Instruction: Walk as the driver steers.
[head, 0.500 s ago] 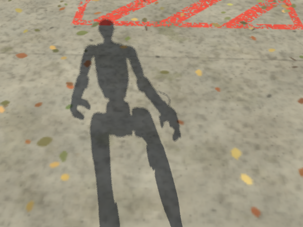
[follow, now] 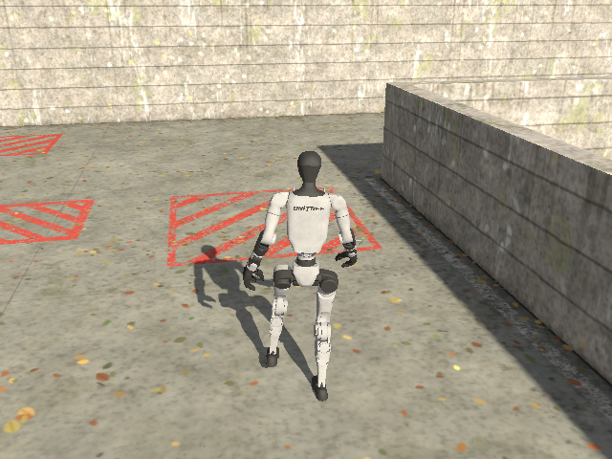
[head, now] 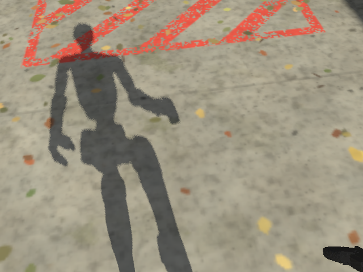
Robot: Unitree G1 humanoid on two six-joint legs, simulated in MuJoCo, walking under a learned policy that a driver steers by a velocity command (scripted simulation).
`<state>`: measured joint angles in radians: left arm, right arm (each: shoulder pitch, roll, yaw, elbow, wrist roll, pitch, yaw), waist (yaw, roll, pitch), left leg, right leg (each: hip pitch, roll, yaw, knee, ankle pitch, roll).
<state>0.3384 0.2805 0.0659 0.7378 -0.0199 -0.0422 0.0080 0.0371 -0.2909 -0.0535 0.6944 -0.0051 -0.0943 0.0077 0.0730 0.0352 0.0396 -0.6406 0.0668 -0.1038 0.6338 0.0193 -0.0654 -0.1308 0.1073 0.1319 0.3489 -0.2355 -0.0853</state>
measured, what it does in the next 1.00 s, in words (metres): walks ahead, turning left: left foot, then right foot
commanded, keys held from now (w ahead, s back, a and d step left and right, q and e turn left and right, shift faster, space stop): w+e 0.04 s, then w+q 0.96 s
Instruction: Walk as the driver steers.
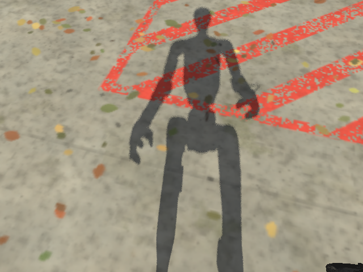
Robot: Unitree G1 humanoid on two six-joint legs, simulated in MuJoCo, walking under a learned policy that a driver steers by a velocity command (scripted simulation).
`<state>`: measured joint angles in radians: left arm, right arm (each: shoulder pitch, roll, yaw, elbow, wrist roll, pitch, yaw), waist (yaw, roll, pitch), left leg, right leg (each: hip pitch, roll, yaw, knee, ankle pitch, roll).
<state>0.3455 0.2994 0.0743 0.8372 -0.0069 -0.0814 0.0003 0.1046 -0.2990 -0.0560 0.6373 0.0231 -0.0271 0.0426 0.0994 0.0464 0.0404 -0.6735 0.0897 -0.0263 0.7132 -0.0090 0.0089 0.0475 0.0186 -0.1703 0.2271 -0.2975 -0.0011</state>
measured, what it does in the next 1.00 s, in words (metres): walks ahead: left foot, then right foot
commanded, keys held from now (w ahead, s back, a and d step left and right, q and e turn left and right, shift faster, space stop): w+q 0.14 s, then w+e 0.86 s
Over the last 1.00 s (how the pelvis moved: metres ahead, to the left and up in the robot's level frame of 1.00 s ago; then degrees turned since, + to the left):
0.53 0.05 -0.01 22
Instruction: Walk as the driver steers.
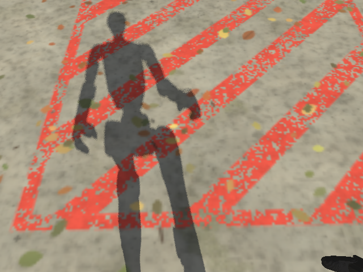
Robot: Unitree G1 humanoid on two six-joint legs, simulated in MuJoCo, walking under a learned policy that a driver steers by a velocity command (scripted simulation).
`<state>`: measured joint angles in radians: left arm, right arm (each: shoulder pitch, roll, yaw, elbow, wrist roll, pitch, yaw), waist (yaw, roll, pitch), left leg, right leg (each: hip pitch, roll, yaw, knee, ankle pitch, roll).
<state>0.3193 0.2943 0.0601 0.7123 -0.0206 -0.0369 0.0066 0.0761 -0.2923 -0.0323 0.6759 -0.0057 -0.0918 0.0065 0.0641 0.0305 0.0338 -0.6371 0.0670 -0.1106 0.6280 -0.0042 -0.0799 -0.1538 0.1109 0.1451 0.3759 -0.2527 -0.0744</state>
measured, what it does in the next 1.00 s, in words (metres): walks ahead: left foot, then right foot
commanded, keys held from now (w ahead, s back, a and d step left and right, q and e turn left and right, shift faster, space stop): w+e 0.26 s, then w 0.18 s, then w+q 0.56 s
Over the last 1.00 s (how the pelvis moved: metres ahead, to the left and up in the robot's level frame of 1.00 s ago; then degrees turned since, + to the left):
0.58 0.01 0.01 -15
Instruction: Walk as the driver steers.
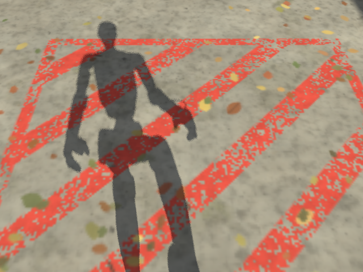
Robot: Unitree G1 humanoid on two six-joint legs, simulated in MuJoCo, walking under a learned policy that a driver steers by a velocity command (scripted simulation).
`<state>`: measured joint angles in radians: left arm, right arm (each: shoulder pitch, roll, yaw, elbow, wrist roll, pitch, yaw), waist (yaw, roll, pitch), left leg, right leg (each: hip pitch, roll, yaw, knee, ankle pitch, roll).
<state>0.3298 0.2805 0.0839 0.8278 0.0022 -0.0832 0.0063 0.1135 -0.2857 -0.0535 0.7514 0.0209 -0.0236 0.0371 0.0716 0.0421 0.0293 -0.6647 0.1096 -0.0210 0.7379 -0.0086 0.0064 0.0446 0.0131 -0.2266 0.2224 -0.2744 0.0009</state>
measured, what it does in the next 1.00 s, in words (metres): walks ahead, turning left: left foot, then right foot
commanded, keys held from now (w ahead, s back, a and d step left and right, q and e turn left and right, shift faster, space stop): w+q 0.58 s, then w+e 0.42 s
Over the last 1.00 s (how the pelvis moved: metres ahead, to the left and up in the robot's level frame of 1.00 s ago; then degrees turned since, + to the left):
0.52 -0.06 0.00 -1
